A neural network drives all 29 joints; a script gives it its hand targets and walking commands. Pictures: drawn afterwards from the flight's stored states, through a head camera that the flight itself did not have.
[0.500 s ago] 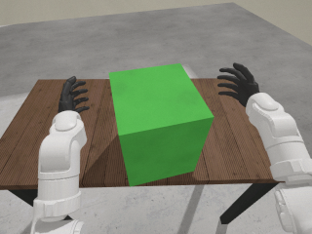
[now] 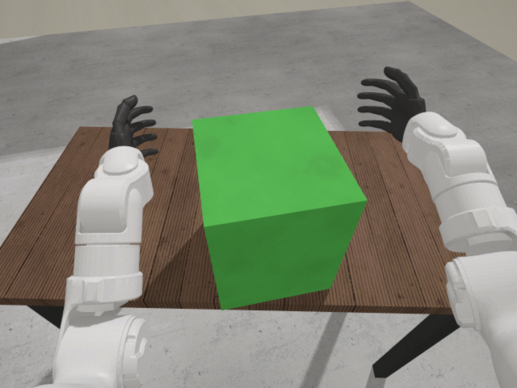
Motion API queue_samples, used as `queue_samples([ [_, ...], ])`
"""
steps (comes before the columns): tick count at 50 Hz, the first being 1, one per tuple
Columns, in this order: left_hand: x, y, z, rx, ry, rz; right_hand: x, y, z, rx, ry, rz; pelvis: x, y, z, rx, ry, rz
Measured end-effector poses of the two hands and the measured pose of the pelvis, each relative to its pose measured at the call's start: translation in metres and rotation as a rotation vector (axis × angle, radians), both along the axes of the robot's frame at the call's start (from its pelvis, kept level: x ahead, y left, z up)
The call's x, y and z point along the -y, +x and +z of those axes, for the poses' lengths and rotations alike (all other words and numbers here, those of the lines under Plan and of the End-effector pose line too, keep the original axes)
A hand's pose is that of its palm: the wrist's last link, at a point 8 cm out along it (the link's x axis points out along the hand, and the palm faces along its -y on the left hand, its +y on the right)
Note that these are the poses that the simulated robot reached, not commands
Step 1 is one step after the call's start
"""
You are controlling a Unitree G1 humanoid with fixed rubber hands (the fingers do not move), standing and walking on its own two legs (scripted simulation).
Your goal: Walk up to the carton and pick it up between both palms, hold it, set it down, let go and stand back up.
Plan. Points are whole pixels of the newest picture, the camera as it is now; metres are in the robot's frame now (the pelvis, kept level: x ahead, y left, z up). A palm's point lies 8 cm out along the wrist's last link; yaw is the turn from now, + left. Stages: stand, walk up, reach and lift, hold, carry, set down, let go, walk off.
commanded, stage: reach and lift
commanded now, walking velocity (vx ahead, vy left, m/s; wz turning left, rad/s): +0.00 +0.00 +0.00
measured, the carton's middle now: (266, 210) +0.38 +0.03 +0.06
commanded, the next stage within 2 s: none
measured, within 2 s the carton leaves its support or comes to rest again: neither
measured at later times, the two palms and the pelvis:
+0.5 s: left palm (135, 188) +0.35 +0.23 +0.12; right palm (380, 164) +0.43 -0.15 +0.13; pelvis +0.01 +0.00 +0.00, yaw +0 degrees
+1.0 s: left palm (158, 194) +0.36 +0.20 +0.10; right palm (365, 168) +0.44 -0.13 +0.11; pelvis +0.02 -0.01 +0.00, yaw +0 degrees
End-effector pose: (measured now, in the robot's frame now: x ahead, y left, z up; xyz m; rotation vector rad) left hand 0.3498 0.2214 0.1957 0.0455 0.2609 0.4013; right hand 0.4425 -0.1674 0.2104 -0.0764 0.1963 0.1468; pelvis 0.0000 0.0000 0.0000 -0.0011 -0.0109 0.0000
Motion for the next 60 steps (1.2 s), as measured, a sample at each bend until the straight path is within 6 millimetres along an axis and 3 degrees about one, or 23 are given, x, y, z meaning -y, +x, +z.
queue_samples([
  [21, -0.011, -0.001, -0.064, -0.058, -0.020, -0.012, -0.012, -0.008, -0.076, -0.072, 0.060, 0.007, 0.001, 0.008, 0.001, -0.015, -0.002, -0.001],
  [31, -0.006, 0.003, -0.086, -0.050, -0.036, -0.025, -0.018, -0.007, -0.089, -0.054, 0.088, 0.003, 0.002, 0.012, 0.001, -0.021, -0.001, -0.001],
  [45, 0.009, 0.007, -0.091, -0.011, -0.062, -0.043, -0.022, -0.003, -0.093, -0.032, 0.109, -0.006, 0.005, 0.016, 0.001, -0.026, -0.001, -0.003],
  [60, 0.037, 0.009, -0.097, -0.008, -0.134, -0.070, -0.060, -0.009, -0.103, -0.054, 0.146, -0.014, 0.007, 0.015, 0.001, -0.026, -0.002, -0.004],
])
